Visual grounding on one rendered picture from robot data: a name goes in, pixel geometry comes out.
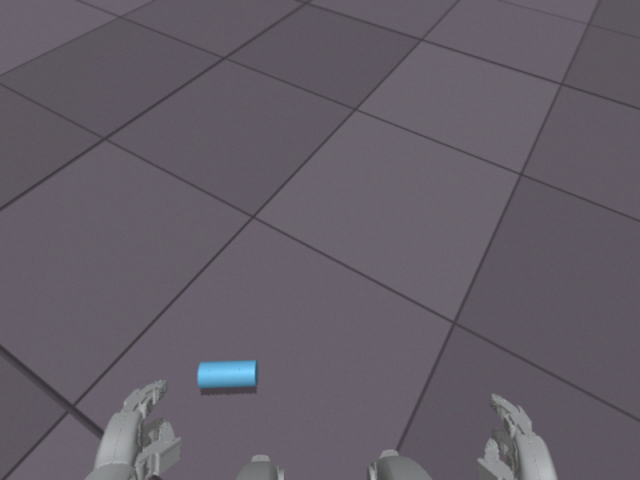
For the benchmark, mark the right robot hand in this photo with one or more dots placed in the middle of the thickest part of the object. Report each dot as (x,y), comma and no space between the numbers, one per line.
(527,455)

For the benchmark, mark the can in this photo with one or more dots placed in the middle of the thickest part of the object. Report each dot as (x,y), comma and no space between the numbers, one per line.
(218,374)

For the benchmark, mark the left robot arm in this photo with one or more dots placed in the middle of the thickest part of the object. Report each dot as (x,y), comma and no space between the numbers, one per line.
(113,471)

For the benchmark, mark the left robot hand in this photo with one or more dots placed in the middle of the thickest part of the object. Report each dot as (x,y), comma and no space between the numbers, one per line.
(150,450)

